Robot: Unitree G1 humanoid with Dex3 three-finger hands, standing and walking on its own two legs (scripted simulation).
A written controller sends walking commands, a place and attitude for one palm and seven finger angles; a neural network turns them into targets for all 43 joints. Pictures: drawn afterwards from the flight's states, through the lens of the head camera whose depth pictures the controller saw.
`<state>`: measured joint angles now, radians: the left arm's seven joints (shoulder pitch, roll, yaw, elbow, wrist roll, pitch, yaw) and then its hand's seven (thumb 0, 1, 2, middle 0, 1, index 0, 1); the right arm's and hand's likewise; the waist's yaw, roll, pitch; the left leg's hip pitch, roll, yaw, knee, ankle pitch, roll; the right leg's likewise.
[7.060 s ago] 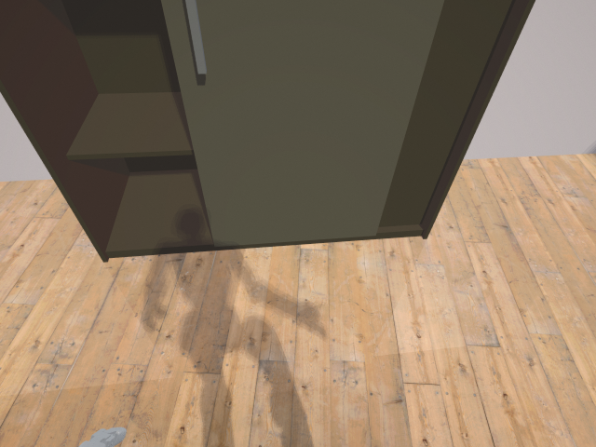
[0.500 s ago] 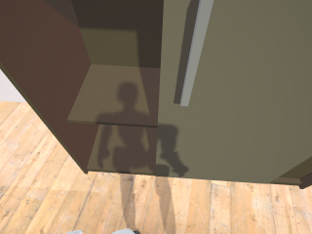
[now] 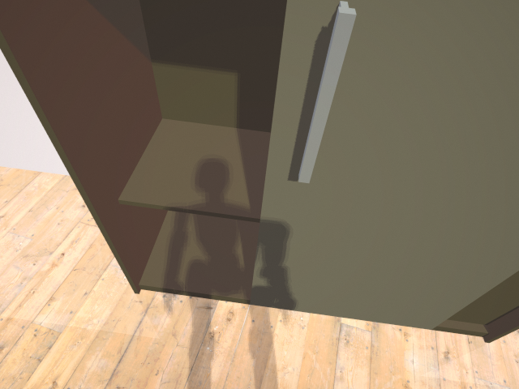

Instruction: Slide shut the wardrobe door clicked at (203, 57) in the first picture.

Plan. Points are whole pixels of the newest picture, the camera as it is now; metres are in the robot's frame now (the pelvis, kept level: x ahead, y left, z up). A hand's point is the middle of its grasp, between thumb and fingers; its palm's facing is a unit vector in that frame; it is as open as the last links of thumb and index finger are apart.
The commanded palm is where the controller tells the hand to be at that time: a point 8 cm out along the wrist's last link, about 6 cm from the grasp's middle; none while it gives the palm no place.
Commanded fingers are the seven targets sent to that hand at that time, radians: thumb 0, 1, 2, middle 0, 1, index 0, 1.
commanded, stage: come to a stop and stand still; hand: right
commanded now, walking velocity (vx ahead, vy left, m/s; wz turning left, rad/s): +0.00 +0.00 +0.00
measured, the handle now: (320, 106) +0.50 -0.05 +0.19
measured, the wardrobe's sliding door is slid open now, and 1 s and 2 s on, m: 0.44 0.44 0.44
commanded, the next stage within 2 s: look again from close up in 1.04 s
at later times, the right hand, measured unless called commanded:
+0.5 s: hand out of the picture -0.05 -0.10 -0.17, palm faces +0.08 +0.98 -0.17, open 7.3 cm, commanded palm none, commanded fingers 0.00 -0.90 -0.90 0.20 0.30 0.20 0.30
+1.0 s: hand out of the picture -0.02 -0.10 -0.18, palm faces +0.09 +0.98 -0.19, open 7.3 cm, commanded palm none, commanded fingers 0.00 -0.90 -0.90 0.20 0.30 0.20 0.30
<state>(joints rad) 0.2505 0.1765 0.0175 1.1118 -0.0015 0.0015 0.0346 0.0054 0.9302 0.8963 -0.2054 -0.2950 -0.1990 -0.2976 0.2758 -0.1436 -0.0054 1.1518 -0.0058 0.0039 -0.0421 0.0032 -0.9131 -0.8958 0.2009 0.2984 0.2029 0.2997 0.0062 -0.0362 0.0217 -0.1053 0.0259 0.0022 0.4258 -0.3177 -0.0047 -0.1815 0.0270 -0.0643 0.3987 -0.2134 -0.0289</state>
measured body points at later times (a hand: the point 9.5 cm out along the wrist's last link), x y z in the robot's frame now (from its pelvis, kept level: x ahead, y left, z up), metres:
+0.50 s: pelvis -0.01 +0.05 +0.00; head -0.01 +0.06 +0.45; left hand -0.06 +0.25 -0.17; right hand -0.06 -0.15 -0.16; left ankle -0.06 +0.12 -0.74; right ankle +0.00 -0.10 -0.74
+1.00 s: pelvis +0.01 +0.06 +0.00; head +0.01 +0.07 +0.45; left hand +0.01 +0.27 -0.17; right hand -0.03 -0.15 -0.16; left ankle -0.06 +0.12 -0.74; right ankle +0.00 -0.10 -0.74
